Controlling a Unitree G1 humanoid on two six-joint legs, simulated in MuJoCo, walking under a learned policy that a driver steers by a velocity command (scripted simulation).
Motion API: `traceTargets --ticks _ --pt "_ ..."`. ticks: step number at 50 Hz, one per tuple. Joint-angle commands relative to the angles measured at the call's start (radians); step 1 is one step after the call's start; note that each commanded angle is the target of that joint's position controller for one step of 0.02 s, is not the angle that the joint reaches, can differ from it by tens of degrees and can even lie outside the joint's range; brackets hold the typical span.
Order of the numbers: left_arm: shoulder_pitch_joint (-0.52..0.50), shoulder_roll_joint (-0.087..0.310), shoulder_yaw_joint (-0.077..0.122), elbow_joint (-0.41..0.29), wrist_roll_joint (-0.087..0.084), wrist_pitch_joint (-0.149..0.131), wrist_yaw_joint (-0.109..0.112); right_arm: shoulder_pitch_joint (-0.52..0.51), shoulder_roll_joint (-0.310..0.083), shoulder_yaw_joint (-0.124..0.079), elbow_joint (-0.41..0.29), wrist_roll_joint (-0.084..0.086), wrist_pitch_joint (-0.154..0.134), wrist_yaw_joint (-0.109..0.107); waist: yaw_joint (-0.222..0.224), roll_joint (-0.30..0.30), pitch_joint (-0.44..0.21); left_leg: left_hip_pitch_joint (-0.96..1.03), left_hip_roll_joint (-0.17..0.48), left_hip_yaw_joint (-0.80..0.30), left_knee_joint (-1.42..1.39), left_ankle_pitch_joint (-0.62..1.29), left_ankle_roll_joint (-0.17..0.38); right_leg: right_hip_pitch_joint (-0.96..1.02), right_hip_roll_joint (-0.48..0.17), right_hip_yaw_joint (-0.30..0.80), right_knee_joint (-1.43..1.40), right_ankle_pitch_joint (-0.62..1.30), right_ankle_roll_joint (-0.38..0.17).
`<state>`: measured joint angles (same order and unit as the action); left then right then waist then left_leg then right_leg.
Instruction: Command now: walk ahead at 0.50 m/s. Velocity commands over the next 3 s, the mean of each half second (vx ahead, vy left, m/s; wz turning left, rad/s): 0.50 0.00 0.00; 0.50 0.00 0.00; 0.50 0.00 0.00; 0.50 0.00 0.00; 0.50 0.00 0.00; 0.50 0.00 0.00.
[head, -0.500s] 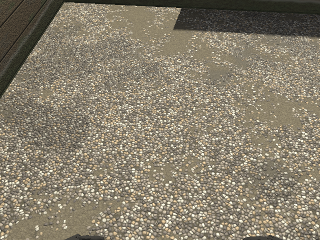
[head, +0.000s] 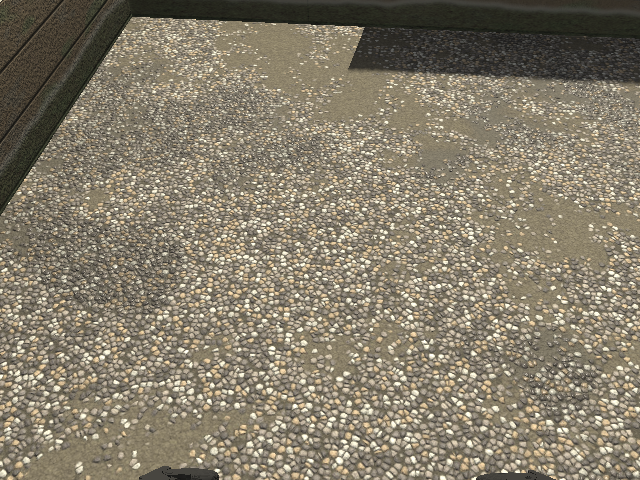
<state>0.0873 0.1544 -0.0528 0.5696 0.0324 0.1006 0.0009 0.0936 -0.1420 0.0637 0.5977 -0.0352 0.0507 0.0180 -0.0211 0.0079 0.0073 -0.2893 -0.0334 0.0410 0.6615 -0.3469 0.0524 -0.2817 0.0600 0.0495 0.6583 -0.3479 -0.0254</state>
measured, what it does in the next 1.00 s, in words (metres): stands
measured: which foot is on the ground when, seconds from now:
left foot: down 0.00-1.00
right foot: down 0.00-1.00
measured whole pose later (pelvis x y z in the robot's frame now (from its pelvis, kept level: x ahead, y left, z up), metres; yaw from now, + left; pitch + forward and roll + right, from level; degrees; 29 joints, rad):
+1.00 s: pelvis +0.00 +0.02 +0.00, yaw -1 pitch -1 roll -1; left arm 0.07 0.14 -0.05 0.58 0.04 0.10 0.01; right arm 0.12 -0.13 0.07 0.56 -0.03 0.04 0.02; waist -0.03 0.02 -0.01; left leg -0.31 -0.04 0.07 0.69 -0.37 0.08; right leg -0.30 0.05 0.07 0.68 -0.36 0.00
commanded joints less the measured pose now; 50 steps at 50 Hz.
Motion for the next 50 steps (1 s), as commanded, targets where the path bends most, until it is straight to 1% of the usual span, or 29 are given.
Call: traceTargets --ticks 1,2,3,5,6,8,9,11,15,16,17,18,22,23,25,28,29,31,35,36,38,41,42,43,45,46,48,49,50 --pt "-0.107 0.071 0.022 -0.102 0.002 -0.015 0.002 -0.082 -0.05 -0.015 -0.097 -0.008 -0.022 0.005 -0.011 -0.002 -0.102 -0.015 0.072 -0.066 -0.095 0.252 -0.004 0.049 -0.06 0.077 -0.076 0.238 -0.008" --pt "-0.059 0.056 0.022 -0.077 0.001 -0.024 0.006 -0.035 -0.059 -0.016 -0.079 0.008 -0.023 -0.012 0.007 0.003 -0.17 0.007 0.08 -0.106 -0.153 0.079 0.001 0.107 -0.04 0.057 -0.08 0.04 -0.004" --pt "-0.125 0.061 0.017 -0.108 0.0 -0.017 0.003 -0.117 -0.054 -0.014 -0.107 0.005 -0.021 0.001 -0.002 0.01 -0.047 -0.045 0.078 -0.075 -0.109 0.233 0.0 0.031 -0.05 0.066 -0.078 0.203 -0.001" --pt "-0.069 0.055 0.022 -0.078 0.001 -0.022 0.006 -0.043 -0.061 -0.015 -0.085 0.01 -0.021 -0.012 0.008 0.008 -0.15 -0.009 0.087 -0.112 -0.161 0.076 0.004 0.1 -0.035 0.054 -0.073 0.028 -0.001" --pt "-0.128 0.06 0.017 -0.109 0.0 -0.015 0.002 -0.119 -0.053 -0.012 -0.114 0.007 -0.019 0.001 0.0 0.015 -0.035 -0.06 0.081 -0.078 -0.114 0.227 0.002 0.026 -0.046 0.062 -0.071 0.192 0.004" --pt "-0.117 0.066 0.023 -0.101 0.004 -0.014 0.002 -0.083 -0.047 -0.013 -0.105 -0.005 -0.024 0.006 -0.01 0.0 -0.102 -0.024 0.079 -0.072 -0.098 0.253 0.002 0.049 -0.054 0.072 -0.063 0.218 -0.003" --pt "-0.068 0.053 0.023 -0.077 0.001 -0.021 0.006 -0.034 -0.06 -0.014 -0.088 0.01 -0.023 -0.011 0.009 0.009 -0.158 -0.013 0.089 -0.115 -0.163 0.071 0.005 0.101 -0.034 0.052 -0.066 0.026 0.003" --pt "-0.136 0.057 0.017 -0.106 0.001 -0.017 0.003 -0.127 -0.055 -0.011 -0.124 0.011 -0.02 0.0 0.002 0.015 -0.027 -0.071 0.087 -0.089 -0.124 0.212 0.007 0.025 -0.044 0.061 -0.067 0.182 0.007" --pt "-0.117 0.06 0.023 -0.099 0.004 -0.016 0.004 -0.071 -0.044 -0.012 -0.109 -0.006 -0.028 0.006 -0.012 -0.004 -0.118 -0.021 0.077 -0.071 -0.094 0.254 0.003 0.053 -0.055 0.073 -0.057 0.226 -0.001" --pt "-0.072 0.048 0.023 -0.075 0.0 -0.024 0.009 -0.025 -0.057 -0.013 -0.092 0.01 -0.028 -0.011 0.006 0.004 -0.175 -0.006 0.09 -0.114 -0.159 0.074 0.007 0.107 -0.034 0.054 -0.06 0.028 0.004" --pt "-0.092 0.041 0.018 -0.08 0.0 -0.024 0.008 -0.064 -0.065 -0.014 -0.103 0.019 -0.023 -0.015 0.013 0.025 -0.089 -0.054 0.101 -0.134 -0.189 0.035 0.011 0.074 -0.025 0.044 -0.061 0.014 0.01" --pt "-0.143 0.054 0.017 -0.105 0.0 -0.017 0.004 -0.126 -0.052 -0.01 -0.131 0.012 -0.021 0.0 0.001 0.016 -0.025 -0.077 0.09 -0.09 -0.125 0.211 0.009 0.021 -0.042 0.059 -0.059 0.177 0.011" --pt "-0.119 0.057 0.023 -0.097 0.005 -0.016 0.005 -0.067 -0.042 -0.01 -0.114 -0.006 -0.029 0.006 -0.013 0.0 -0.12 -0.025 0.08 -0.071 -0.094 0.254 0.005 0.051 -0.053 0.071 -0.05 0.221 0.003" --pt "-0.073 0.046 0.023 -0.073 0.001 -0.024 0.009 -0.02 -0.055 -0.012 -0.097 0.011 -0.029 -0.011 0.005 0.008 -0.177 -0.01 0.094 -0.116 -0.161 0.072 0.01 0.105 -0.032 0.053 -0.054 0.024 0.008" --pt "-0.145 0.051 0.017 -0.103 0.001 -0.017 0.005 -0.123 -0.05 -0.008 -0.137 0.013 -0.022 0.0 0.001 0.018 -0.026 -0.082 0.093 -0.092 -0.127 0.208 0.011 0.02 -0.04 0.057 -0.053 0.174 0.014" --pt "-0.121 0.056 0.022 -0.096 0.006 -0.014 0.005 -0.067 -0.04 -0.008 -0.122 -0.005 -0.027 0.007 -0.013 0.002 -0.106 -0.037 0.081 -0.071 -0.096 0.249 0.006 0.043 -0.05 0.07 -0.045 0.218 0.007" --pt "-0.071 0.044 0.022 -0.069 0.002 -0.024 0.009 -0.014 -0.052 -0.011 -0.101 0.01 -0.029 -0.011 0.004 0.01 -0.177 -0.014 0.095 -0.116 -0.161 0.066 0.011 0.103 -0.032 0.055 -0.051 0.026 0.009" --pt "-0.145 0.05 0.017 -0.1 0.001 -0.018 0.006 -0.117 -0.049 -0.008 -0.14 0.012 -0.023 0.0 -0.001 0.016 -0.026 -0.082 0.093 -0.09 -0.126 0.206 0.012 0.018 -0.04 0.059 -0.051 0.178 0.015" --pt "-0.119 0.054 0.022 -0.093 0.006 -0.016 0.007 -0.059 -0.039 -0.009 -0.122 -0.005 -0.031 0.006 -0.014 0.0 -0.122 -0.027 0.082 -0.07 -0.091 0.256 0.008 0.048 -0.05 0.071 -0.041 0.223 0.006" --pt "-0.073 0.043 0.022 -0.069 0.001 -0.024 0.011 -0.011 -0.052 -0.011 -0.104 0.011 -0.031 -0.011 0.003 0.009 -0.18 -0.012 0.097 -0.115 -0.158 0.074 0.012 0.102 -0.03 0.054 -0.046 0.026 0.011" --pt "-0.146 0.048 0.017 -0.099 0.001 -0.017 0.007 -0.115 -0.047 -0.007 -0.144 0.013 -0.023 -0.001 -0.001 0.019 -0.026 -0.085 0.096 -0.091 -0.126 0.208 0.014 0.016 -0.037 0.057 -0.046 0.175 0.017" --pt "-0.12 0.053 0.021 -0.092 0.007 -0.014 0.006 -0.06 -0.038 -0.007 -0.128 -0.004 -0.029 0.006 -0.014 0.003 -0.108 -0.039 0.084 -0.069 -0.094 0.253 0.009 0.041 -0.048 0.07 -0.037 0.22 0.01" --pt "-0.07 0.042 0.022 -0.066 0.002 -0.024 0.011 -0.005 -0.05 -0.009 -0.107 0.011 -0.031 -0.011 0.003 0.012 -0.178 -0.016 0.098 -0.115 -0.159 0.07 0.014 0.1 -0.029 0.055 -0.043 0.027 0.013" --pt "-0.137 0.047 0.017 -0.098 0.003 -0.017 0.008 -0.095 -0.044 -0.007 -0.138 0.007 -0.028 0.001 -0.005 0.013 -0.05 -0.068 0.09 -0.081 -0.112 0.225 0.012 0.021 -0.039 0.06 -0.043 0.189 0.015" --pt "-0.08 0.042 0.022 -0.067 0.001 -0.022 0.011 -0.014 -0.052 -0.009 -0.112 0.013 -0.029 -0.011 0.003 0.015 -0.156 -0.03 0.103 -0.12 -0.166 0.066 0.016 0.092 -0.026 0.053 -0.039 0.021 0.014" --pt "-0.139 0.047 0.017 -0.098 0.002 -0.015 0.008 -0.097 -0.043 -0.005 -0.142 0.009 -0.025 0.001 -0.004 0.017 -0.037 -0.081 0.092 -0.083 -0.117 0.219 0.012 0.015 -0.037 0.057 -0.04 0.183 0.018" --pt "-0.077 0.042 0.021 -0.066 0.003 -0.022 0.011 -0.01 -0.051 -0.009 -0.113 0.012 -0.029 -0.011 0.003 0.016 -0.159 -0.029 0.103 -0.12 -0.166 0.066 0.017 0.093 -0.026 0.054 -0.038 0.022 0.015" --pt "-0.138 0.047 0.017 -0.097 0.002 -0.016 0.008 -0.093 -0.043 -0.005 -0.143 0.009 -0.026 0.001 -0.004 0.016 -0.038 -0.08 0.092 -0.082 -0.116 0.218 0.013 0.014 -0.036 0.058 -0.039 0.185 0.019" --pt "-0.131 0.051 0.02 -0.091 0.007 -0.015 0.008 -0.07 -0.037 -0.006 -0.138 0.0 -0.029 0.004 -0.013 0.004 -0.092 -0.05 0.089 -0.075 -0.101 0.24 0.013 0.032 -0.045 0.07 -0.035 0.204 0.013"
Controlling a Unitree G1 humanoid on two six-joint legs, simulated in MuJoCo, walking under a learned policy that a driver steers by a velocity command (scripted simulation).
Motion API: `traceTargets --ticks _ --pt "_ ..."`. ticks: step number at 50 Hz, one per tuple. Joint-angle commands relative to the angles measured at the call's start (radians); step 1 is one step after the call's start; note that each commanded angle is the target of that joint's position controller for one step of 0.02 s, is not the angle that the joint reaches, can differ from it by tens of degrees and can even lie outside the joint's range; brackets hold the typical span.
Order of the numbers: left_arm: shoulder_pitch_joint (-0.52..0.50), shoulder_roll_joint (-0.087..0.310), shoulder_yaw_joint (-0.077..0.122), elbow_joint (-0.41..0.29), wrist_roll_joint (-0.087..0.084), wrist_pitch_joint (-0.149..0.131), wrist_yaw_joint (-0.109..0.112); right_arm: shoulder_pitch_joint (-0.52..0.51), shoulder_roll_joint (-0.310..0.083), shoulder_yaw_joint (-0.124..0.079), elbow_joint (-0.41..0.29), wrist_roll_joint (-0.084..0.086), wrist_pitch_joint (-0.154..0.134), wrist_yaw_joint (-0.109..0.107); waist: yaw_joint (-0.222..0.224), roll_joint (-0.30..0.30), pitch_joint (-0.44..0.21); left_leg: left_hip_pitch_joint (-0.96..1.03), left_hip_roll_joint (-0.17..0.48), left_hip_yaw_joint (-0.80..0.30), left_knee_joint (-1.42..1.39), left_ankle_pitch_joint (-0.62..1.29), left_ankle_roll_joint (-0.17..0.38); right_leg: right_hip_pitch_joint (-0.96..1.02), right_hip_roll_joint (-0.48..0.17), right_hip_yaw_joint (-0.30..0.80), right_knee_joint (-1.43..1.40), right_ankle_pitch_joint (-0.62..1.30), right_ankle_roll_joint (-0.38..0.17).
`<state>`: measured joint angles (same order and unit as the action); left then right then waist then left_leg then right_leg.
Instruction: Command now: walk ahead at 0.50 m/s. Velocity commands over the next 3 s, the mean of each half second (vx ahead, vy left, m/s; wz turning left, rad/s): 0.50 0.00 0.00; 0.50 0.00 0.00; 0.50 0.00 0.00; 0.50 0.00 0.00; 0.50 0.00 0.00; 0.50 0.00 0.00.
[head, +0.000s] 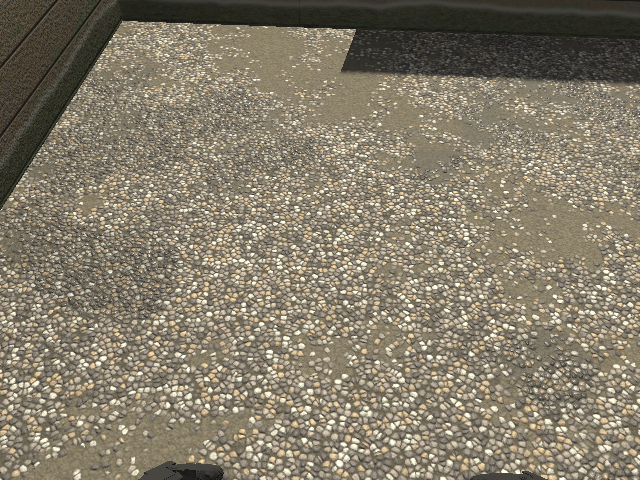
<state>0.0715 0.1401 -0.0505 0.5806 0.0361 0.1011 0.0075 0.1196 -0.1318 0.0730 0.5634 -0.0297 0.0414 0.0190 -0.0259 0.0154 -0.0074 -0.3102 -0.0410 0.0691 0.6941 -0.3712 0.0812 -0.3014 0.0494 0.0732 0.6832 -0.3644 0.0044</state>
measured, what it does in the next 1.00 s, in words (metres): stands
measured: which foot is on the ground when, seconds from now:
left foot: down 0.00-1.00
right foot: down 0.00-1.00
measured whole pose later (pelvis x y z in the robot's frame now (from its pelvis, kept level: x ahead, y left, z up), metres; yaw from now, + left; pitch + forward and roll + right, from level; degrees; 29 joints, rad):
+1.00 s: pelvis +0.00 +0.01 +0.00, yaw -1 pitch -1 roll -1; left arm 0.08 0.14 -0.05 0.59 0.04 0.10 0.01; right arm 0.14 -0.13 0.07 0.56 -0.03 0.04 0.01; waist -0.03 0.02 -0.01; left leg -0.31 -0.04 0.08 0.70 -0.38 0.09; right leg -0.30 0.05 0.09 0.69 -0.37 0.01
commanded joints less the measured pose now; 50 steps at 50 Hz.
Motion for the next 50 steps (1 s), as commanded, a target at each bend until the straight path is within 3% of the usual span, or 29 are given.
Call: traceTargets --ticks 1,2,3,4,7,8,10,13,14,16,19,20,22,25,26,28,31,32,34,36,37,38,39,41,42,44,47,48,50 --pt "-0.11 0.067 0.019 -0.102 0.003 -0.016 0.002 -0.084 -0.047 -0.015 -0.098 -0.008 -0.022 0.005 -0.009 -0.007 -0.093 -0.018 0.096 -0.1 -0.127 0.277 -0.017 0.058 -0.034 0.045 -0.057 0.229 -0.019" --pt "-0.059 0.056 0.019 -0.077 -0.002 -0.023 0.006 -0.03 -0.061 -0.018 -0.078 0.007 -0.021 -0.012 0.007 0.007 -0.149 -0.008 0.11 -0.145 -0.197 0.092 -0.014 0.111 -0.015 0.029 -0.061 0.04 -0.013" --pt "-0.076 0.047 0.014 -0.08 -0.002 -0.024 0.004 -0.065 -0.067 -0.018 -0.088 0.015 -0.017 -0.017 0.014 0.025 -0.074 -0.051 0.12 -0.167 -0.227 0.045 -0.009 0.084 -0.007 0.02 -0.063 0.029 -0.009" --pt "-0.128 0.06 0.014 -0.106 -0.001 -0.019 0.002 -0.131 -0.055 -0.014 -0.116 0.007 -0.016 -0.002 0.003 0.01 -0.013 -0.066 0.106 -0.119 -0.159 0.228 -0.012 0.033 -0.024 0.033 -0.064 0.194 -0.009" --pt "-0.105 0.065 0.018 -0.099 0.004 -0.015 0.002 -0.076 -0.046 -0.015 -0.099 -0.01 -0.021 0.004 -0.01 -0.006 -0.096 -0.019 0.093 -0.095 -0.124 0.278 -0.018 0.057 -0.035 0.047 -0.055 0.239 -0.017" --pt "-0.054 0.054 0.018 -0.073 -0.002 -0.024 0.007 -0.022 -0.058 -0.017 -0.077 0.006 -0.023 -0.013 0.006 0.004 -0.165 0.004 0.108 -0.14 -0.19 0.097 -0.013 0.116 -0.016 0.033 -0.062 0.046 -0.014" --pt "-0.13 0.06 0.014 -0.105 -0.002 -0.018 0.003 -0.128 -0.054 -0.014 -0.117 0.007 -0.017 -0.003 0.002 0.009 -0.012 -0.065 0.106 -0.116 -0.157 0.232 -0.012 0.03 -0.024 0.034 -0.062 0.196 -0.009" --pt "-0.104 0.065 0.018 -0.098 0.004 -0.014 0.003 -0.074 -0.045 -0.015 -0.1 -0.01 -0.021 0.004 -0.01 -0.004 -0.096 -0.019 0.094 -0.094 -0.123 0.282 -0.017 0.055 -0.034 0.046 -0.052 0.241 -0.016" --pt "-0.053 0.053 0.018 -0.071 -0.001 -0.024 0.007 -0.019 -0.057 -0.017 -0.078 0.006 -0.024 -0.013 0.005 0.006 -0.166 0.004 0.109 -0.139 -0.189 0.102 -0.012 0.114 -0.015 0.033 -0.059 0.047 -0.013" --pt "-0.129 0.059 0.014 -0.103 -0.001 -0.018 0.004 -0.126 -0.054 -0.014 -0.118 0.007 -0.017 -0.003 0.002 0.01 -0.012 -0.065 0.107 -0.115 -0.156 0.235 -0.011 0.029 -0.023 0.034 -0.059 0.197 -0.008" --pt "-0.103 0.064 0.018 -0.097 0.004 -0.014 0.003 -0.072 -0.045 -0.014 -0.101 -0.009 -0.022 0.004 -0.01 -0.003 -0.096 -0.019 0.095 -0.093 -0.122 0.284 -0.017 0.054 -0.032 0.046 -0.05 0.242 -0.016" --pt "-0.052 0.053 0.018 -0.07 -0.001 -0.023 0.008 -0.016 -0.057 -0.017 -0.079 0.006 -0.024 -0.013 0.005 0.007 -0.165 0.004 0.11 -0.139 -0.188 0.105 -0.012 0.113 -0.014 0.033 -0.057 0.048 -0.013" --pt "-0.129 0.059 0.014 -0.102 -0.001 -0.018 0.004 -0.123 -0.053 -0.014 -0.119 0.007 -0.017 -0.003 0.001 0.01 -0.012 -0.065 0.108 -0.115 -0.155 0.236 -0.011 0.028 -0.022 0.034 -0.057 0.197 -0.008" --pt "-0.103 0.064 0.018 -0.096 0.004 -0.014 0.004 -0.069 -0.045 -0.014 -0.102 -0.009 -0.022 0.004 -0.01 -0.003 -0.096 -0.02 0.096 -0.092 -0.122 0.285 -0.016 0.053 -0.031 0.046 -0.048 0.242 -0.015" --pt "-0.052 0.053 0.018 -0.069 -0.001 -0.023 0.008 -0.014 -0.057 -0.016 -0.08 0.006 -0.024 -0.014 0.005 0.007 -0.165 0.003 0.111 -0.138 -0.188 0.106 -0.011 0.112 -0.013 0.033 -0.056 0.048 -0.012" --pt "-0.129 0.058 0.013 -0.101 -0.001 -0.018 0.005 -0.121 -0.053 -0.013 -0.12 0.007 -0.018 -0.004 0.001 0.01 -0.012 -0.066 0.109 -0.114 -0.155 0.236 -0.01 0.026 -0.021 0.034 -0.056 0.197 -0.007" --pt "-0.103 0.063 0.017 -0.095 0.004 -0.014 0.004 -0.068 -0.044 -0.014 -0.103 -0.009 -0.023 0.003 -0.01 -0.003 -0.097 -0.02 0.097 -0.091 -0.121 0.285 -0.016 0.052 -0.03 0.046 -0.046 0.242 -0.014" --pt "-0.053 0.052 0.018 -0.068 -0.002 -0.023 0.009 -0.012 -0.056 -0.016 -0.081 0.006 -0.025 -0.014 0.004 0.007 -0.165 0.003 0.113 -0.137 -0.188 0.105 -0.011 0.11 -0.012 0.033 -0.054 0.048 -0.011" --pt "-0.13 0.057 0.013 -0.101 -0.001 -0.018 0.005 -0.12 -0.052 -0.013 -0.121 0.007 -0.018 -0.004 0.001 0.01 -0.012 -0.067 0.11 -0.114 -0.156 0.234 -0.009 0.025 -0.02 0.034 -0.054 0.196 -0.006" --pt "-0.109 0.064 0.018 -0.096 0.004 -0.014 0.004 -0.073 -0.045 -0.013 -0.107 -0.007 -0.021 0.003 -0.01 -0.004 -0.082 -0.027 0.1 -0.093 -0.126 0.281 -0.014 0.046 -0.028 0.045 -0.046 0.236 -0.013" --pt "-0.054 0.052 0.017 -0.068 -0.001 -0.022 0.008 -0.012 -0.056 -0.016 -0.085 0.006 -0.022 -0.014 0.004 0.01 -0.149 -0.009 0.113 -0.137 -0.192 0.101 -0.011 0.103 -0.011 0.033 -0.053 0.05 -0.009" --pt "-0.071 0.046 0.013 -0.072 -0.001 -0.025 0.008 -0.045 -0.063 -0.017 -0.093 0.014 -0.02 -0.019 0.011 0.024 -0.079 -0.044 0.123 -0.158 -0.221 0.055 -0.006 0.079 -0.004 0.024 -0.057 0.035 -0.006" --pt "-0.126 0.058 0.013 -0.099 0.0 -0.019 0.005 -0.115 -0.052 -0.013 -0.122 0.006 -0.019 -0.004 0.001 0.008 -0.015 -0.063 0.108 -0.111 -0.154 0.234 -0.01 0.025 -0.02 0.036 -0.055 0.203 -0.007" --pt "-0.108 0.065 0.017 -0.094 0.004 -0.015 0.005 -0.069 -0.045 -0.014 -0.108 -0.008 -0.022 0.002 -0.011 -0.007 -0.083 -0.023 0.099 -0.091 -0.124 0.282 -0.015 0.046 -0.029 0.047 -0.046 0.243 -0.014" --pt "-0.053 0.052 0.017 -0.066 -0.001 -0.022 0.009 -0.009 -0.056 -0.016 -0.085 0.006 -0.023 -0.014 0.003 0.007 -0.151 -0.005 0.112 -0.133 -0.189 0.104 -0.011 0.104 -0.011 0.035 -0.053 0.055 -0.01" --pt "-0.126 0.058 0.013 -0.098 0.0 -0.019 0.006 -0.112 -0.052 -0.013 -0.122 0.005 -0.019 -0.004 0.0 0.007 -0.015 -0.06 0.107 -0.108 -0.151 0.238 -0.01 0.024 -0.021 0.038 -0.055 0.208 -0.008" --pt "-0.101 0.063 0.017 -0.092 0.005 -0.014 0.006 -0.061 -0.044 -0.014 -0.104 -0.01 -0.024 0.002 -0.012 -0.004 -0.099 -0.015 0.097 -0.086 -0.117 0.29 -0.016 0.049 -0.03 0.048 -0.044 0.25 -0.014" --pt "-0.05 0.052 0.017 -0.065 -0.002 -0.023 0.01 -0.005 -0.055 -0.016 -0.082 0.006 -0.025 -0.015 0.003 0.006 -0.167 0.007 0.112 -0.131 -0.183 0.113 -0.011 0.107 -0.011 0.036 -0.052 0.055 -0.011" --pt "-0.128 0.057 0.013 -0.098 -0.001 -0.017 0.006 -0.114 -0.051 -0.013 -0.122 0.007 -0.018 -0.005 0.0 0.01 -0.013 -0.063 0.11 -0.109 -0.152 0.241 -0.009 0.021 -0.019 0.035 -0.051 0.202 -0.006"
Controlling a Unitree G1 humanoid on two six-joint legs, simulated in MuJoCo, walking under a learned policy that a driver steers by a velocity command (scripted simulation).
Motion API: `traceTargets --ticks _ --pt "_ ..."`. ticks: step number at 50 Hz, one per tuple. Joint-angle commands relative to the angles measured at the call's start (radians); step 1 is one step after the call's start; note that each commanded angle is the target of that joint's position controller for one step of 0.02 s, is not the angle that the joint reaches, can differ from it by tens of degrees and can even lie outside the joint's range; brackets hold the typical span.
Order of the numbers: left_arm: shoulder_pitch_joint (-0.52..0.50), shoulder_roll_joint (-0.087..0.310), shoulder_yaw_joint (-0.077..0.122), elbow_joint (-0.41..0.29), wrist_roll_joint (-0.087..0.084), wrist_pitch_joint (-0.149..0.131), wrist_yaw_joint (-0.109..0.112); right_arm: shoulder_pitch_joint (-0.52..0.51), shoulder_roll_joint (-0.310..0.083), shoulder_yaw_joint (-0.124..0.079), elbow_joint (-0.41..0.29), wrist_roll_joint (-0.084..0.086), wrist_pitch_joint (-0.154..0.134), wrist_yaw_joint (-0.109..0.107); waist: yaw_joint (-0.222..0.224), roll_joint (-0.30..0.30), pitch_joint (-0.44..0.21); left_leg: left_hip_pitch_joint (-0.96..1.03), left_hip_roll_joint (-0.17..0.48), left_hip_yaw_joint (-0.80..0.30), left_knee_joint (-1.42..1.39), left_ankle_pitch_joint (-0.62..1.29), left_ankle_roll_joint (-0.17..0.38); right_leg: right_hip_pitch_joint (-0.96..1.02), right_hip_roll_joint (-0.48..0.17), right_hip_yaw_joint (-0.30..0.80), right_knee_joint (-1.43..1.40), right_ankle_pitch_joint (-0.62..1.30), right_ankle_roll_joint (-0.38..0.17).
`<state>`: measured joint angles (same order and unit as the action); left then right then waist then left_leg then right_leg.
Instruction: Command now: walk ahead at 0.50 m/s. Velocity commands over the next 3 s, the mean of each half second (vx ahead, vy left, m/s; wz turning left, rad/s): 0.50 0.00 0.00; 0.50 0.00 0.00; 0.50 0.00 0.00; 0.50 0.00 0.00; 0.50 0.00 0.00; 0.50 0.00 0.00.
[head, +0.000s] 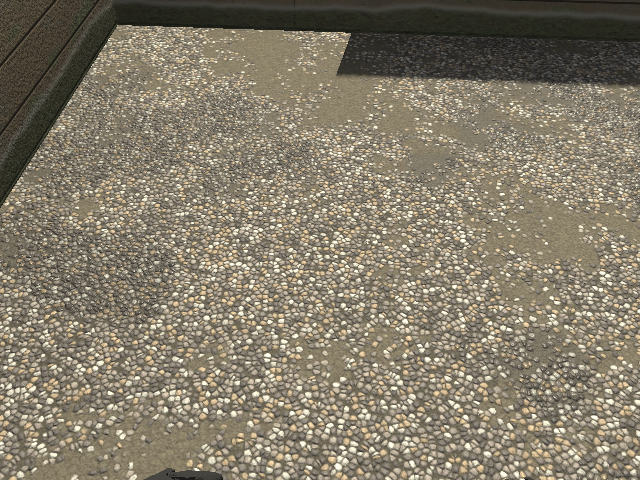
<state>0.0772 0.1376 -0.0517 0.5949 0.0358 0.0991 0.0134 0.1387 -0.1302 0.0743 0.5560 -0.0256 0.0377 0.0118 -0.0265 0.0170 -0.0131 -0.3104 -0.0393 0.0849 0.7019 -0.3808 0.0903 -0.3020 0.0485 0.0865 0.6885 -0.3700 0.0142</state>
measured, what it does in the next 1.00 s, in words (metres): stands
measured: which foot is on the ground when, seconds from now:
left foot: down 0.00-1.00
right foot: down 0.00-1.00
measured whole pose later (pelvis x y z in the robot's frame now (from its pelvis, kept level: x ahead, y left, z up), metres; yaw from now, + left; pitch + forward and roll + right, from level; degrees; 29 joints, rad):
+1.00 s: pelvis +0.00 +0.00 +0.00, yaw +0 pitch -1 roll -1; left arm 0.08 0.14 -0.05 0.60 0.04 0.10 0.01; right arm 0.15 -0.13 0.07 0.55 -0.03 0.04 0.01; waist -0.03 0.02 -0.01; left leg -0.31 -0.03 0.10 0.71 -0.39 0.09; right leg -0.30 0.05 0.09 0.69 -0.37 0.02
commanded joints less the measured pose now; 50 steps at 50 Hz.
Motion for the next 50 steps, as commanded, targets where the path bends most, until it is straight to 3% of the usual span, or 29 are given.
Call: traceTargets --ticks 1,3,5,7,8,10,12,13,15,18,19,22,25,26,28,30,31,32,33,35,37,39,40,42,44,45,47,48,50 --pt "-0.123 0.066 0.018 -0.108 0.004 -0.012 -0.001 -0.103 -0.046 -0.014 -0.107 -0.008 -0.016 0.007 -0.008 -0.004 -0.061 -0.032 0.103 -0.112 -0.139 0.285 -0.02 0.04 -0.025 0.033 -0.051 0.236 -0.022" --pt "-0.058 0.054 0.018 -0.079 -0.001 -0.019 0.003 -0.026 -0.057 -0.017 -0.078 0.002 -0.019 -0.007 0.004 0.01 -0.144 -0.006 0.113 -0.149 -0.196 0.119 -0.019 0.101 -0.008 0.021 -0.055 0.06 -0.018" --pt "-0.131 0.06 0.014 -0.111 0.001 -0.016 0.0 -0.129 -0.053 -0.014 -0.116 0.001 -0.015 0.003 0.001 0.007 -0.01 -0.06 0.108 -0.124 -0.159 0.249 -0.018 0.023 -0.018 0.023 -0.057 0.212 -0.016" --pt "-0.113 0.067 0.018 -0.106 0.005 -0.012 0.0 -0.084 -0.046 -0.015 -0.101 -0.012 -0.018 0.009 -0.01 -0.007 -0.078 -0.022 0.099 -0.104 -0.129 0.296 -0.023 0.045 -0.026 0.034 -0.048 0.252 -0.023" --pt "-0.058 0.055 0.017 -0.078 -0.001 -0.02 0.004 -0.023 -0.057 -0.017 -0.078 0.002 -0.019 -0.008 0.004 0.007 -0.145 -0.004 0.112 -0.146 -0.195 0.119 -0.019 0.101 -0.008 0.022 -0.056 0.063 -0.019" --pt "-0.131 0.06 0.013 -0.111 0.0 -0.016 0.001 -0.127 -0.052 -0.014 -0.116 0.001 -0.016 0.002 0.0 0.006 -0.009 -0.059 0.108 -0.122 -0.158 0.25 -0.018 0.022 -0.018 0.025 -0.057 0.215 -0.016" --pt "-0.113 0.067 0.018 -0.106 0.005 -0.012 0.0 -0.082 -0.046 -0.014 -0.101 -0.012 -0.019 0.009 -0.01 -0.007 -0.078 -0.021 0.099 -0.102 -0.128 0.297 -0.023 0.044 -0.025 0.035 -0.047 0.254 -0.023" --pt "-0.058 0.054 0.017 -0.078 -0.001 -0.02 0.004 -0.021 -0.057 -0.017 -0.078 0.002 -0.02 -0.008 0.003 0.006 -0.145 -0.003 0.112 -0.144 -0.193 0.122 -0.019 0.1 -0.008 0.023 -0.055 0.065 -0.019" --pt "-0.131 0.06 0.013 -0.11 0.001 -0.016 0.001 -0.126 -0.052 -0.014 -0.116 0.001 -0.016 0.002 0.0 0.006 -0.01 -0.058 0.108 -0.12 -0.157 0.252 -0.018 0.021 -0.017 0.025 -0.056 0.217 -0.016" --pt "-0.107 0.065 0.017 -0.104 0.005 -0.011 0.001 -0.075 -0.045 -0.015 -0.098 -0.014 -0.021 0.009 -0.011 -0.005 -0.094 -0.014 0.098 -0.099 -0.123 0.303 -0.024 0.046 -0.026 0.035 -0.045 0.258 -0.023" --pt "-0.056 0.054 0.017 -0.077 -0.001 -0.02 0.006 -0.018 -0.055 -0.017 -0.076 0.002 -0.022 -0.008 0.003 0.006 -0.161 0.008 0.113 -0.143 -0.189 0.127 -0.019 0.103 -0.008 0.024 -0.054 0.062 -0.019" --pt "-0.135 0.061 0.013 -0.109 -0.001 -0.015 0.0 -0.134 -0.053 -0.013 -0.121 0.004 -0.013 0.001 0.002 0.009 0.005 -0.07 0.113 -0.126 -0.166 0.244 -0.016 0.018 -0.015 0.022 -0.053 0.212 -0.013" --pt "-0.103 0.066 0.017 -0.102 0.006 -0.013 0.002 -0.07 -0.045 -0.015 -0.098 -0.015 -0.022 0.009 -0.011 -0.007 -0.099 -0.008 0.097 -0.096 -0.122 0.303 -0.024 0.049 -0.026 0.038 -0.047 0.267 -0.024" --pt "-0.054 0.055 0.017 -0.074 -0.001 -0.022 0.007 -0.013 -0.055 -0.017 -0.075 0.001 -0.024 -0.008 0.002 0.001 -0.164 0.013 0.111 -0.139 -0.186 0.127 -0.02 0.105 -0.008 0.026 -0.056 0.069 -0.021" --pt "-0.134 0.059 0.013 -0.11 -0.001 -0.015 0.002 -0.126 -0.051 -0.014 -0.116 0.002 -0.016 0.001 0.0 0.005 -0.008 -0.058 0.11 -0.117 -0.156 0.251 -0.018 0.016 -0.016 0.025 -0.054 0.215 -0.016" --pt "-0.064 0.055 0.017 -0.077 -0.001 -0.018 0.004 -0.025 -0.057 -0.016 -0.082 0.003 -0.017 -0.008 0.003 0.009 -0.126 -0.011 0.116 -0.145 -0.197 0.12 -0.018 0.091 -0.004 0.022 -0.052 0.064 -0.018" --pt "-0.121 0.059 0.012 -0.108 0.001 -0.012 0.001 -0.109 -0.049 -0.013 -0.112 -0.003 -0.016 0.004 -0.003 0.007 -0.02 -0.053 0.104 -0.108 -0.146 0.265 -0.02 0.017 -0.016 0.027 -0.051 0.228 -0.016" --pt "-0.064 0.053 0.016 -0.075 0.0 -0.021 0.005 -0.029 -0.056 -0.016 -0.085 0.003 -0.019 -0.01 0.003 0.01 -0.129 -0.009 0.118 -0.148 -0.202 0.108 -0.016 0.092 -0.005 0.025 -0.056 0.056 -0.018" --pt "-0.124 0.061 0.013 -0.108 0.001 -0.015 0.001 -0.111 -0.05 -0.014 -0.112 -0.002 -0.017 0.003 -0.002 0.002 -0.019 -0.049 0.106 -0.111 -0.146 0.265 -0.019 0.019 -0.016 0.027 -0.052 0.228 -0.018" --pt "-0.061 0.055 0.016 -0.075 -0.001 -0.02 0.005 -0.02 -0.056 -0.016 -0.08 0.002 -0.02 -0.009 0.002 0.005 -0.138 -0.003 0.116 -0.142 -0.193 0.119 -0.017 0.094 -0.006 0.025 -0.053 0.065 -0.02" --pt "-0.129 0.06 0.012 -0.107 0.0 -0.015 0.001 -0.121 -0.051 -0.013 -0.118 0.001 -0.015 0.001 -0.001 0.006 -0.006 -0.06 0.109 -0.115 -0.155 0.25 -0.017 0.014 -0.016 0.027 -0.053 0.221 -0.015" --pt "-0.11 0.068 0.017 -0.103 0.005 -0.012 0.001 -0.076 -0.045 -0.014 -0.102 -0.013 -0.02 0.008 -0.011 -0.008 -0.08 -0.017 0.1 -0.096 -0.125 0.301 -0.023 0.039 -0.023 0.037 -0.044 0.261 -0.023" --pt "-0.056 0.055 0.016 -0.074 -0.001 -0.019 0.006 -0.014 -0.056 -0.017 -0.079 0.001 -0.021 -0.009 0.002 0.006 -0.147 0.002 0.114 -0.137 -0.189 0.127 -0.019 0.096 -0.006 0.025 -0.053 0.07 -0.019" --pt "-0.13 0.06 0.013 -0.108 0.001 -0.015 0.002 -0.12 -0.051 -0.014 -0.117 0.0 -0.017 0.001 0.0 0.006 -0.01 -0.054 0.11 -0.114 -0.153 0.255 -0.017 0.015 -0.015 0.027 -0.053 0.221 -0.016" --pt "-0.111 0.067 0.017 -0.103 0.005 -0.011 0.002 -0.076 -0.045 -0.014 -0.102 -0.013 -0.019 0.008 -0.01 -0.006 -0.079 -0.017 0.101 -0.096 -0.125 0.302 -0.023 0.038 -0.022 0.036 -0.043 0.259 -0.022" --pt "-0.056 0.054 0.016 -0.074 -0.001 -0.018 0.006 -0.014 -0.055 -0.017 -0.079 0.001 -0.02 -0.009 0.002 0.008 -0.146 0.001 0.115 -0.137 -0.19 0.128 -0.019 0.094 -0.005 0.025 -0.052 0.069 -0.018" --pt "-0.085 0.048 0.013 -0.081 0.0 -0.023 0.004 -0.063 -0.066 -0.018 -0.096 0.012 -0.016 -0.016 0.011 0.025 -0.047 -0.052 0.133 -0.171 -0.235 0.06 -0.011 0.062 0.004 0.015 -0.057 0.046 -0.013" --pt "-0.133 0.062 0.013 -0.106 0.0 -0.016 0.001 -0.126 -0.053 -0.013 -0.121 0.003 -0.014 0.0 0.001 0.006 0.004 -0.064 0.113 -0.118 -0.161 0.248 -0.016 0.014 -0.013 0.025 -0.052 0.221 -0.014" --pt "-0.107 0.068 0.016 -0.1 0.006 -0.012 0.001 -0.072 -0.046 -0.015 -0.103 -0.014 -0.019 0.008 -0.011 -0.008 -0.079 -0.015 0.099 -0.093 -0.123 0.303 -0.022 0.039 -0.023 0.039 -0.045 0.272 -0.023"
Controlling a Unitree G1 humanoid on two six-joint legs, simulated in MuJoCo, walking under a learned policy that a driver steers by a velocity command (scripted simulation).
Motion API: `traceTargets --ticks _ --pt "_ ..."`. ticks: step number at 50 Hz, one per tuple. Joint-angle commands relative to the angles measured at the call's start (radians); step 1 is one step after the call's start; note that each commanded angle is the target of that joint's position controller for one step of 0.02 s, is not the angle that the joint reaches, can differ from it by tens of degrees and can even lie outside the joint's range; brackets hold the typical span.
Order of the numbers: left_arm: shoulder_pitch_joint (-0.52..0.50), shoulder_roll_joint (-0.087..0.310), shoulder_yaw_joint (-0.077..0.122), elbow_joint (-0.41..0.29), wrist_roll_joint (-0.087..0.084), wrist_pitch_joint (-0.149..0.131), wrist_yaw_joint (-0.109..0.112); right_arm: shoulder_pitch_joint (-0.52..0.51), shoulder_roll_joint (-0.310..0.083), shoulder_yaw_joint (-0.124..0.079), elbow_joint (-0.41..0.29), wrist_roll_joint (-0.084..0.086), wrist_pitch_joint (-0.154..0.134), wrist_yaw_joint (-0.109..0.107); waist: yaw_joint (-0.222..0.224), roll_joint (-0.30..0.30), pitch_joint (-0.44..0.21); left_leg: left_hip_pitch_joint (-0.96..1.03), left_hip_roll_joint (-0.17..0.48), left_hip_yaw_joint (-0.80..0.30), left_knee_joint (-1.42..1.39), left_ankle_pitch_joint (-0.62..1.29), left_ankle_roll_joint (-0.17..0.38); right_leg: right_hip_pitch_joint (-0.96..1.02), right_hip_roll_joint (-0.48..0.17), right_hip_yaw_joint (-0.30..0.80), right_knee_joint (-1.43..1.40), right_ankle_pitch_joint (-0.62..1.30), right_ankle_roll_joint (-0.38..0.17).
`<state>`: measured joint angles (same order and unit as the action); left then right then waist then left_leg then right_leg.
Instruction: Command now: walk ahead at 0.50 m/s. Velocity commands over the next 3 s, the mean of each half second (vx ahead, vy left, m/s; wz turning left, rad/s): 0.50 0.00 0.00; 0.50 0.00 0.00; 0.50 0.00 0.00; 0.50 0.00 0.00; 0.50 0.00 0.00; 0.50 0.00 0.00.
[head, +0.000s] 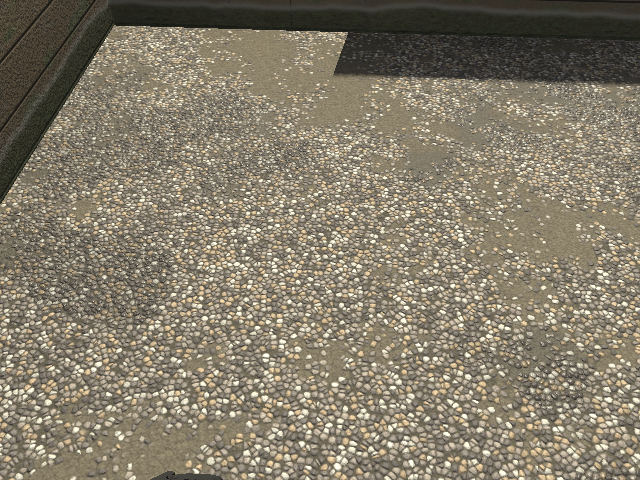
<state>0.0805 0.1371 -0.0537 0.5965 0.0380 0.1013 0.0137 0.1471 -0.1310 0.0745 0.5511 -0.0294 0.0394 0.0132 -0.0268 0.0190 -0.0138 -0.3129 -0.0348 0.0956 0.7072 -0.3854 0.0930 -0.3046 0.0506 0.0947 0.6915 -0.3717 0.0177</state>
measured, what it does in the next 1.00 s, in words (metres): stands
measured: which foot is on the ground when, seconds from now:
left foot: down 0.00-1.00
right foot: down 0.00-1.00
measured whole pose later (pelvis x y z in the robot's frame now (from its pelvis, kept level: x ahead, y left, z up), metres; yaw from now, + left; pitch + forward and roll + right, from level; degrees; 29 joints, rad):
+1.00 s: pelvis +0.00 +0.00 +0.00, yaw +0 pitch -1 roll -1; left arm 0.08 0.14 -0.05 0.60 0.04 0.10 0.02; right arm 0.16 -0.13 0.07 0.55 -0.03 0.04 0.01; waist -0.03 0.02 -0.02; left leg -0.31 -0.03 0.10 0.71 -0.39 0.09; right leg -0.30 0.05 0.10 0.69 -0.37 0.02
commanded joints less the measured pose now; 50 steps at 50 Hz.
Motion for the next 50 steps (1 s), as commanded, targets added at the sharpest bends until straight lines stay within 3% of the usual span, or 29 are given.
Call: traceTargets --ticks 1,2,4,6,8,10,11,13,15,17,19,20,23,26,27,29,30,32,33,35,37,38,40,41,43,44,46,48,50 --pt "-0.104 0.068 0.019 -0.102 0.004 -0.014 0.003 -0.073 -0.045 -0.016 -0.093 -0.012 -0.024 0.006 -0.011 -0.01 -0.1 0.0 0.093 -0.101 -0.124 0.313 -0.027 0.048 -0.026 0.032 -0.048 0.276 -0.027" --pt "-0.056 0.055 0.019 -0.073 -0.004 -0.023 0.008 -0.015 -0.054 -0.018 -0.071 0.004 -0.026 -0.011 0.001 -0.001 -0.164 0.02 0.108 -0.142 -0.187 0.139 -0.023 0.103 -0.008 0.02 -0.057 0.077 -0.024" --pt "-0.136 0.06 0.015 -0.109 -0.003 -0.016 0.003 -0.129 -0.05 -0.014 -0.111 0.005 -0.018 -0.001 0.0 0.004 -0.008 -0.052 0.107 -0.122 -0.157 0.261 -0.02 0.014 -0.016 0.019 -0.054 0.222 -0.019" --pt "-0.066 0.055 0.018 -0.077 -0.003 -0.02 0.005 -0.029 -0.055 -0.017 -0.078 0.006 -0.019 -0.01 0.003 0.008 -0.125 -0.005 0.114 -0.149 -0.199 0.131 -0.02 0.089 -0.004 0.016 -0.053 0.069 -0.021" --pt "-0.129 0.06 0.014 -0.107 0.0 -0.016 0.001 -0.124 -0.05 -0.014 -0.113 0.003 -0.018 0.0 0.0 0.006 -0.009 -0.053 0.106 -0.122 -0.159 0.258 -0.02 0.017 -0.015 0.02 -0.055 0.227 -0.019" --pt "-0.113 0.069 0.019 -0.103 0.003 -0.013 0.002 -0.08 -0.045 -0.015 -0.097 -0.01 -0.022 0.006 -0.01 -0.01 -0.081 -0.01 0.097 -0.102 -0.128 0.308 -0.026 0.039 -0.023 0.03 -0.046 0.267 -0.026" --pt "-0.058 0.056 0.018 -0.074 -0.004 -0.021 0.006 -0.018 -0.055 -0.017 -0.074 0.005 -0.023 -0.011 0.002 0.003 -0.147 0.007 0.111 -0.143 -0.192 0.133 -0.022 0.096 -0.006 0.019 -0.055 0.075 -0.022" --pt "-0.134 0.06 0.014 -0.108 -0.002 -0.017 0.003 -0.126 -0.05 -0.014 -0.112 0.004 -0.019 -0.001 0.0 0.003 -0.009 -0.05 0.106 -0.121 -0.157 0.259 -0.02 0.014 -0.015 0.02 -0.055 0.226 -0.02" --pt "-0.066 0.056 0.018 -0.076 -0.003 -0.021 0.005 -0.026 -0.055 -0.017 -0.078 0.006 -0.02 -0.011 0.002 0.005 -0.127 -0.003 0.113 -0.146 -0.197 0.131 -0.021 0.089 -0.004 0.017 -0.053 0.072 -0.022" --pt "-0.13 0.06 0.014 -0.106 -0.001 -0.017 0.002 -0.123 -0.05 -0.014 -0.113 0.003 -0.018 -0.001 0.0 0.004 -0.009 -0.051 0.106 -0.119 -0.157 0.258 -0.02 0.015 -0.015 0.021 -0.055 0.23 -0.019" --pt "-0.113 0.069 0.019 -0.102 0.003 -0.013 0.002 -0.079 -0.045 -0.015 -0.097 -0.01 -0.022 0.006 -0.011 -0.01 -0.081 -0.009 0.097 -0.1 -0.126 0.308 -0.026 0.037 -0.023 0.031 -0.046 0.27 -0.027" --pt "-0.058 0.055 0.018 -0.073 -0.004 -0.021 0.007 -0.016 -0.054 -0.017 -0.074 0.004 -0.023 -0.011 0.001 0.002 -0.148 0.009 0.111 -0.14 -0.19 0.135 -0.022 0.094 -0.006 0.02 -0.054 0.077 -0.022" --pt "-0.136 0.062 0.014 -0.106 -0.003 -0.017 0.001 -0.13 -0.051 -0.014 -0.116 0.006 -0.016 -0.002 0.001 0.003 0.004 -0.058 0.109 -0.122 -0.162 0.255 -0.019 0.012 -0.014 0.019 -0.054 0.229 -0.018" --pt "-0.104 0.068 0.018 -0.1 0.004 -0.014 0.003 -0.069 -0.044 -0.016 -0.093 -0.012 -0.025 0.006 -0.011 -0.009 -0.1 0.003 0.095 -0.096 -0.121 0.315 -0.027 0.043 -0.024 0.033 -0.046 0.28 -0.027" --pt "-0.055 0.055 0.018 -0.072 -0.004 -0.023 0.008 -0.012 -0.053 -0.018 -0.071 0.004 -0.026 -0.011 0.001 -0.001 -0.164 0.023 0.109 -0.136 -0.184 0.142 -0.023 0.099 -0.006 0.022 -0.055 0.08 -0.024" --pt "-0.09 0.048 0.014 -0.081 -0.004 -0.024 0.005 -0.068 -0.064 -0.018 -0.091 0.015 -0.018 -0.018 0.01 0.021 -0.045 -0.047 0.13 -0.172 -0.236 0.069 -0.014 0.058 0.003 0.009 -0.058 0.05 -0.017" --pt "-0.137 0.062 0.014 -0.107 -0.003 -0.016 0.001 -0.132 -0.051 -0.014 -0.116 0.006 -0.016 -0.002 0.002 0.006 0.005 -0.059 0.111 -0.121 -0.163 0.256 -0.019 0.01 -0.013 0.019 -0.053 0.226 -0.018" --pt "-0.11 0.069 0.018 -0.1 0.004 -0.012 0.001 -0.078 -0.044 -0.015 -0.098 -0.011 -0.021 0.006 -0.01 -0.006 -0.078 -0.011 0.097 -0.098 -0.126 0.31 -0.025 0.035 -0.022 0.032 -0.045 0.274 -0.026" --pt "-0.054 0.056 0.018 -0.071 -0.003 -0.021 0.006 -0.012 -0.054 -0.017 -0.074 0.003 -0.024 -0.01 0.001 0.003 -0.151 0.014 0.11 -0.136 -0.188 0.139 -0.022 0.095 -0.005 0.021 -0.055 0.083 -0.023" --pt "-0.132 0.062 0.014 -0.107 -0.002 -0.017 0.003 -0.121 -0.051 -0.015 -0.111 0.003 -0.02 -0.001 0.0 0.002 -0.011 -0.044 0.106 -0.114 -0.153 0.263 -0.021 0.011 -0.014 0.023 -0.055 0.233 -0.021" --pt "-0.114 0.069 0.018 -0.102 0.002 -0.012 0.002 -0.079 -0.044 -0.015 -0.097 -0.01 -0.022 0.006 -0.01 -0.008 -0.079 -0.008 0.099 -0.097 -0.125 0.31 -0.026 0.033 -0.021 0.031 -0.044 0.27 -0.026" --pt "-0.059 0.055 0.017 -0.073 -0.004 -0.02 0.007 -0.016 -0.054 -0.017 -0.075 0.004 -0.023 -0.011 0.002 0.005 -0.145 0.009 0.113 -0.137 -0.189 0.136 -0.023 0.089 -0.004 0.02 -0.053 0.077 -0.022" --pt "-0.088 0.049 0.014 -0.08 -0.003 -0.024 0.005 -0.065 -0.064 -0.018 -0.091 0.015 -0.018 -0.018 0.011 0.022 -0.047 -0.045 0.131 -0.171 -0.236 0.067 -0.014 0.059 0.005 0.01 -0.058 0.051 -0.016" --pt "-0.136 0.063 0.014 -0.106 -0.003 -0.017 0.001 -0.129 -0.051 -0.014 -0.116 0.006 -0.016 -0.002 0.002 0.004 0.004 -0.057 0.111 -0.12 -0.162 0.254 -0.019 0.009 -0.012 0.02 -0.053 0.228 -0.018" --pt "-0.11 0.069 0.018 -0.1 0.004 -0.013 0.002 -0.076 -0.045 -0.015 -0.099 -0.011 -0.022 0.006 -0.011 -0.008 -0.079 -0.009 0.098 -0.095 -0.125 0.308 -0.026 0.034 -0.021 0.033 -0.046 0.277 -0.026" --pt "-0.055 0.056 0.018 -0.071 -0.003 -0.022 0.007 -0.01 -0.054 -0.018 -0.074 0.003 -0.024 -0.011 0.001 0.001 -0.152 0.016 0.11 -0.133 -0.187 0.138 -0.023 0.094 -0.005 0.023 -0.055 0.085 -0.023" --pt "-0.133 0.061 0.014 -0.106 -0.002 -0.017 0.003 -0.12 -0.05 -0.015 -0.111 0.003 -0.02 -0.001 0.0 0.001 -0.011 -0.043 0.107 -0.112 -0.152 0.262 -0.021 0.009 -0.014 0.024 -0.055 0.235 -0.021" --pt "-0.065 0.056 0.018 -0.074 -0.004 -0.02 0.006 -0.02 -0.055 -0.017 -0.078 0.005 -0.021 -0.011 0.001 0.004 -0.128 0.003 0.114 -0.137 -0.192 0.135 -0.021 0.084 -0.002 0.02 -0.052 0.079 -0.023" --pt "-0.129 0.061 0.013 -0.105 -0.001 -0.016 0.002 -0.119 -0.05 -0.014 -0.112 0.002 -0.018 -0.001 0.0 0.004 -0.01 -0.046 0.107 -0.112 -0.153 0.261 -0.02 0.009 -0.013 0.024 -0.053 0.236 -0.02"
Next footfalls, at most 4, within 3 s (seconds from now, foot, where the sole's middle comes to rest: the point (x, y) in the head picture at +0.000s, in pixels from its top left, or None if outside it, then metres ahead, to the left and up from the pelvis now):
none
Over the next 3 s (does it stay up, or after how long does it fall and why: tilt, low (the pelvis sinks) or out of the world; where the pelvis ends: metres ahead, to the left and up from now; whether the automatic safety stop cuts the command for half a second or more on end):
stays up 0.00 0.00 0.00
